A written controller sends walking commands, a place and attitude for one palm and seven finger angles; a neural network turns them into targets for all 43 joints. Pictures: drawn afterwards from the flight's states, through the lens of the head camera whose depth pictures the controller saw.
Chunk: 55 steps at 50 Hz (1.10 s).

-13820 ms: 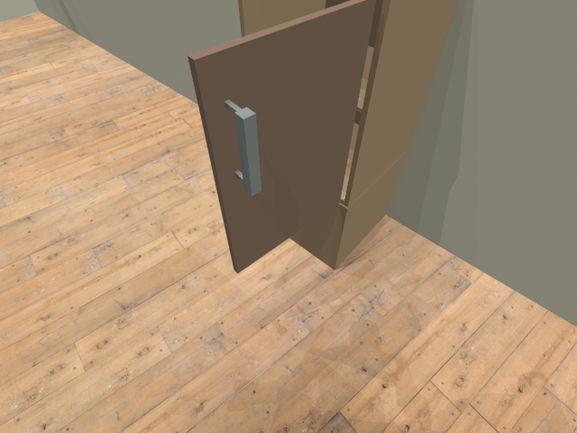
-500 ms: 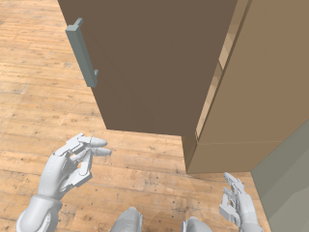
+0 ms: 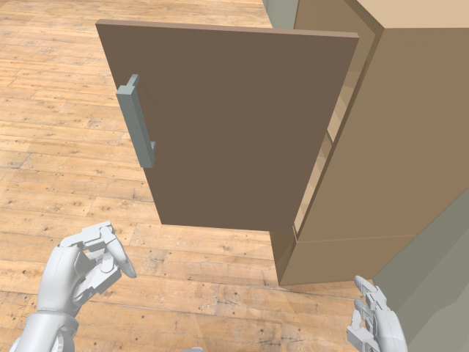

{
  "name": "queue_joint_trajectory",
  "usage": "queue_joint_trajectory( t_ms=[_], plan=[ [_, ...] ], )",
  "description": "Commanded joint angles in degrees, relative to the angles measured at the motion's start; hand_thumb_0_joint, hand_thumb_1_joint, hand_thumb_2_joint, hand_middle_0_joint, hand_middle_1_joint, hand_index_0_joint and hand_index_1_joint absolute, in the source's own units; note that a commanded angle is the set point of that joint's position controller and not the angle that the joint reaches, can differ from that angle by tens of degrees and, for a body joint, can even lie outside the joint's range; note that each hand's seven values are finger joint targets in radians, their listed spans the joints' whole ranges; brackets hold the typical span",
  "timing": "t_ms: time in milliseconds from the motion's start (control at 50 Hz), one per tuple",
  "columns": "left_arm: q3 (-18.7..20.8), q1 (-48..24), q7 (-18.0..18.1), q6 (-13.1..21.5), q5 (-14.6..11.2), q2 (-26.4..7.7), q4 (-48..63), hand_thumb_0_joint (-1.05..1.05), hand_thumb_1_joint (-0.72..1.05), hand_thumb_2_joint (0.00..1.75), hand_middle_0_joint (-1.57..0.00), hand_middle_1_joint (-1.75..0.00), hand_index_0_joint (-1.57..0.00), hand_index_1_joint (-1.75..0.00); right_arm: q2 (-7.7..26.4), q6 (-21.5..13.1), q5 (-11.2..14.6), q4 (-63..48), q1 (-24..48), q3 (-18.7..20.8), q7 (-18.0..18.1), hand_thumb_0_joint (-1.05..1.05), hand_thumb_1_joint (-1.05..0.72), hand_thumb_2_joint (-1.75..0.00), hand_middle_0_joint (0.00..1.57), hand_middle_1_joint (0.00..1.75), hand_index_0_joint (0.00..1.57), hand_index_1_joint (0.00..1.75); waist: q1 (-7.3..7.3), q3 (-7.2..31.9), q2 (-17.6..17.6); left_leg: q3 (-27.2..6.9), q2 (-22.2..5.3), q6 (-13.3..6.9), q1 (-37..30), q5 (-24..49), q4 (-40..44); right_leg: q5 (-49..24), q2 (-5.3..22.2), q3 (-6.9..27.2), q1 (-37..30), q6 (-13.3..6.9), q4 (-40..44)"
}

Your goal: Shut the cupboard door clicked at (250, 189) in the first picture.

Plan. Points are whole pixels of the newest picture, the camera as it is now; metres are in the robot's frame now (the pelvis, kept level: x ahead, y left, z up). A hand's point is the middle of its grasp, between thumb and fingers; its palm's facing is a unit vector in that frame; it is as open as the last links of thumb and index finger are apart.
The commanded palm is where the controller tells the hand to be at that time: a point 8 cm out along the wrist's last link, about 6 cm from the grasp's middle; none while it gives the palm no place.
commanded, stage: raise the hand and make a fist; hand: left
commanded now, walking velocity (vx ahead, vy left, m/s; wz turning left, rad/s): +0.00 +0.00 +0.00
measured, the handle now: (141, 123) +0.48 +0.22 +0.12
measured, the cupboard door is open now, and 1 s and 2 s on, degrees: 82 82 82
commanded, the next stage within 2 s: bring the fist close to the handle in 0.74 s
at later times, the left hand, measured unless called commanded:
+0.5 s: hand (111, 241) +0.23 +0.19 +0.13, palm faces +0.02 -1.00 -0.04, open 3.1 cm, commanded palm +0.20 +0.24 +0.13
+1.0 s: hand (121, 240) +0.24 +0.18 +0.12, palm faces +0.08 -0.99 -0.07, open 3.1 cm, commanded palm +0.22 +0.22 +0.13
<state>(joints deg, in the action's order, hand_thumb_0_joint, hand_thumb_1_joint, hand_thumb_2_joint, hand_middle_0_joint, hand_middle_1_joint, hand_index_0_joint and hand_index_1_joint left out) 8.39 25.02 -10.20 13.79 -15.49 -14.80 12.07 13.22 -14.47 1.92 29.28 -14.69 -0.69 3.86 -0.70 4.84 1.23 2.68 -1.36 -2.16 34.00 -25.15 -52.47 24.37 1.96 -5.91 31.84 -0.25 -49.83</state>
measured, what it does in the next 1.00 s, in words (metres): stands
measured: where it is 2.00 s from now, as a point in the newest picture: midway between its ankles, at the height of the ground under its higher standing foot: outside the picture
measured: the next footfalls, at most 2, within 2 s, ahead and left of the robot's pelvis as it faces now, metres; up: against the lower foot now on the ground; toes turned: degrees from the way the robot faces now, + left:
none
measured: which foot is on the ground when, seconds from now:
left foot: down 0.00-1.00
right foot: down 0.00-1.00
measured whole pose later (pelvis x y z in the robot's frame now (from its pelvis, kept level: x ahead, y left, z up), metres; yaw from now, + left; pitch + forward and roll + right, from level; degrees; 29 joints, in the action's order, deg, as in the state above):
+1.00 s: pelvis +0.00 -0.03 +0.02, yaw +1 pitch +2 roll +0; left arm 11.9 14.5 -11.9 8.6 -16.0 -15.3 4.1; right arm 13.9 -15.3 2.3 34.7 -14.0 -2.3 4.4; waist -1.7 1.8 1.8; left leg 1.9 -1.7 -0.2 22.7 -20.2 -41.1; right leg 20.8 0.8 -6.7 21.1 -1.9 -40.1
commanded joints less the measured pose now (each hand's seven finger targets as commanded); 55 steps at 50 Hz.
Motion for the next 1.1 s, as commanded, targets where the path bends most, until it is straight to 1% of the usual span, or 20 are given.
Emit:
queue_joint_trajectory(
  t_ms=[0,60,140,180,260,320,400,460,500,560,580,640,660,700,780,840,860,920,1000,1080],
  plan=[
    [3.11,-4.55,1.08,2.63,-1.07,-3.55,13.19,0.00,0.90,0.90,-1.28,-1.48,-1.28,-1.48,7.27,-2.42,0.16,-8.35,1.86,1.36,-0.75,0.00,-0.90,-0.90,0.20,0.30,0.20,0.30,-0.12,6.14,4.18,-5.99,0.18,2.17,-9.18,17.24,12.40,-14.05,-3.05,-0.04,-4.38,-1.16,6.56],
    [0.28,-6.26,-2.04,-1.21,0.01,-3.27,8.95,0.00,0.90,0.90,-1.30,-1.50,-1.30,-1.50,8.22,-1.99,0.59,-8.08,1.75,1.22,-0.66,0.00,-0.90,-0.90,0.20,0.30,0.20,0.30,1.14,2.69,0.78,-6.05,0.12,1.51,-8.64,14.28,13.32,-12.97,-2.99,0.53,-4.62,-0.95,9.02],
    [3.51,-11.23,-4.22,-4.63,-0.46,-6.92,10.92,0.00,0.90,0.90,-1.30,-1.50,-1.30,-1.50,8.18,-1.82,0.91,-8.79,2.52,0.68,0.21,0.00,-0.90,-0.90,0.20,0.30,0.20,0.30,0.03,4.69,1.45,-6.11,0.60,1.39,-10.50,12.48,15.36,-11.88,-2.67,0.91,-7.35,-1.04,11.05],
    [7.21,-13.65,-3.32,-4.36,-1.10,-9.57,14.02,0.00,0.90,0.90,-1.30,-1.50,-1.30,-1.50,7.75,-2.02,0.65,-8.70,3.41,0.33,0.49,0.00,-0.90,-0.90,0.20,0.30,0.20,0.30,-0.95,7.66,2.39,-6.03,0.72,1.41,-12.50,14.55,15.98,-13.52,-2.57,1.05,-10.05,-1.22,11.40],
    [9.98,-15.77,-1.00,-2.26,-2.33,-10.30,15.25,0.00,0.90,0.90,-1.30,-1.50,-1.30,-1.50,7.02,-2.71,0.35,-7.26,3.90,-0.37,0.42,0.00,-0.90,-0.90,0.20,0.30,0.20,0.30,-1.47,8.00,3.40,-5.94,0.64,1.88,-14.68,16.64,16.98,-14.60,-2.95,0.70,-11.46,-1.37,12.35],
    [6.68,-16.68,-1.52,-2.48,-2.25,-6.79,12.79,0.00,0.90,0.90,-1.30,-1.50,-1.30,-1.50,7.12,-3.42,0.76,-5.91,4.37,-0.33,0.12,0.00,-0.90,-0.90,0.20,0.30,0.20,0.30,-0.55,5.86,4.69,-5.84,0.58,2.15,-15.46,16.14,18.05,-14.42,-2.81,0.45,-11.05,-1.26,13.37],
    [3.18,-11.22,-4.65,-7.04,-2.18,-3.92,5.03,0.00,0.90,0.90,-1.30,-1.50,-1.30,-1.50,7.98,-3.59,1.39,-5.66,3.92,0.33,0.14,0.00,-0.90,-0.90,0.20,0.30,0.20,0.30,-0.43,2.47,-0.29,-5.05,0.84,1.52,-13.48,13.89,18.54,-13.89,-2.34,1.05,-11.05,-0.76,15.61],
    [5.88,-10.49,-5.20,-9.01,-2.18,-6.95,5.31,0.00,0.90,0.90,-1.30,-1.50,-1.30,-1.50,8.37,-3.32,1.34,-6.15,4.35,0.61,0.43,0.00,-0.90,-0.90,0.20,0.30,0.20,0.30,-1.13,2.61,-2.80,-4.43,1.20,1.12,-12.74,13.67,18.70,-13.22,-1.90,2.07,-13.01,-0.60,16.89],
    [7.98,-13.43,-4.01,-7.88,-1.83,-8.79,9.25,0.00,0.90,0.90,-1.30,-1.50,-1.30,-1.50,7.96,-3.29,1.01,-6.80,4.96,0.53,0.54,0.00,-0.90,-0.90,0.20,0.30,0.20,0.30,-1.63,4.37,-1.44,-4.23,1.35,1.06,-13.72,14.31,19.05,-13.13,-1.82,2.12,-13.46,-0.57,16.61],
    [11.80,-16.67,-0.78,-3.29,-2.01,-11.87,14.09,0.00,0.90,0.90,-1.30,-1.50,-1.30,-1.50,7.40,-3.79,0.24,-6.21,4.90,0.42,0.49,0.00,-0.90,-0.90,0.20,0.30,0.20,0.30,-1.99,6.36,-0.66,-4.11,1.31,1.15,-14.88,15.65,18.71,-13.47,-2.08,2.57,-14.47,-0.70,16.25],
    [10.72,-17.36,-0.13,-1.76,-1.87,-10.16,15.00,0.00,0.90,0.90,-1.30,-1.50,-1.30,-1.50,6.91,-4.07,0.23,-6.08,5.20,0.33,0.26,0.00,-0.90,-0.90,0.20,0.30,0.20,0.30,-1.90,7.24,1.63,-3.88,1.40,1.20,-15.64,15.70,18.71,-13.40,-2.05,2.66,-14.19,-0.80,16.08],
    [8.05,-15.87,0.24,0.97,-1.70,-6.98,12.07,0.00,0.90,0.90,-1.30,-1.50,-1.30,-1.50,6.90,-4.81,0.32,-4.55,4.64,0.45,-0.29,0.00,-0.90,-0.90,0.20,0.30,0.20,0.30,-0.74,5.45,3.13,-3.51,1.41,1.45,-15.91,15.29,18.07,-13.98,-2.10,2.24,-12.43,-0.81,15.77],
    [7.21,-15.22,-0.36,0.64,-1.64,-6.76,9.80,0.00,0.90,0.90,-1.30,-1.50,-1.30,-1.50,7.44,-4.78,0.33,-4.17,4.33,0.55,-0.46,0.00,-0.90,-0.90,0.20,0.30,0.20,0.30,-0.34,4.57,1.65,-3.42,1.36,1.26,-14.83,14.51,17.67,-13.33,-2.01,2.76,-12.50,-0.69,16.24],
    [4.36,-13.86,-2.09,-0.67,-1.42,-4.91,7.31,0.00,0.90,0.90,-1.30,-1.50,-1.30,-1.50,7.71,-4.89,0.81,-4.13,4.57,0.82,-0.39,0.00,-0.90,-0.90,0.20,0.30,0.20,0.30,0.10,2.54,2.47,-3.14,1.56,1.19,-13.88,12.19,17.72,-11.14,-1.60,3.35,-11.41,-0.54,17.30],
    [3.84,-11.61,-4.93,-5.03,-1.47,-5.80,4.68,0.00,0.90,0.90,-1.30,-1.50,-1.30,-1.50,8.16,-4.34,1.32,-5.07,4.79,1.06,0.12,0.00,-0.90,-0.90,0.20,0.30,0.20,0.30,-0.28,0.86,-1.40,-2.85,1.70,0.78,-11.75,10.49,17.49,-7.50,-0.73,5.47,-11.87,0.05,19.76],
    [8.21,-16.06,-3.71,-4.60,-2.01,-9.27,7.79,0.00,0.90,0.90,-1.30,-1.50,-1.30,-1.50,7.93,-4.17,0.88,-5.49,5.43,1.03,0.76,0.00,-0.90,-0.90,0.20,0.30,0.20,0.30,-0.54,3.51,-3.56,-2.80,1.81,0.65,-12.47,11.28,17.21,-6.72,-0.49,6.21,-12.83,0.49,20.13],
    [11.25,-18.90,-2.55,-3.50,-2.30,-12.25,8.39,0.00,0.90,0.90,-1.30,-1.50,-1.30,-1.50,7.96,-4.01,0.71,-4.82,5.33,0.97,0.95,0.00,-0.90,-0.90,0.20,0.30,0.20,0.30,-0.61,3.01,-3.95,-3.05,1.64,0.79,-11.95,11.36,16.93,-5.94,-0.50,6.76,-13.31,0.42,20.21],
    [11.95,-24.57,-0.49,0.13,-2.22,-11.25,7.54,0.00,0.90,0.90,-1.30,-1.50,-1.30,-1.50,7.10,-4.47,0.61,-3.47,5.77,0.76,0.86,0.00,-0.90,-0.90,0.20,0.30,0.20,0.30,-0.27,4.19,-0.98,-3.04,1.53,0.89,-13.85,12.17,17.16,-7.66,-0.86,5.89,-12.65,0.17,19.02],
    [7.71,-26.91,-2.19,1.27,-1.78,-8.37,2.03,0.00,0.90,0.90,-1.30,-1.50,-1.30,-1.50,7.42,-4.87,0.89,-1.96,5.50,0.68,0.60,0.00,-0.90,-0.90,0.20,0.30,0.20,0.30,0.63,4.57,3.79,-2.73,1.71,0.93,-15.18,12.88,17.14,-11.32,-0.98,5.17,-11.75,-0.14,18.04],
    [5.38,-27.40,-6.42,-3.26,-1.93,-7.99,-6.80,0.00,0.90,0.90,-1.30,-1.50,-1.30,-1.50,8.58,-4.29,1.57,-1.80,4.47,1.09,1.12,0.00,-0.90,-0.90,0.20,0.30,0.20,0.30,0.92,3.94,-0.51,-2.69,1.67,0.75,-13.40,13.36,17.14,-12.93,-0.63,5.84,-12.51,0.34,18.79]
  ],
)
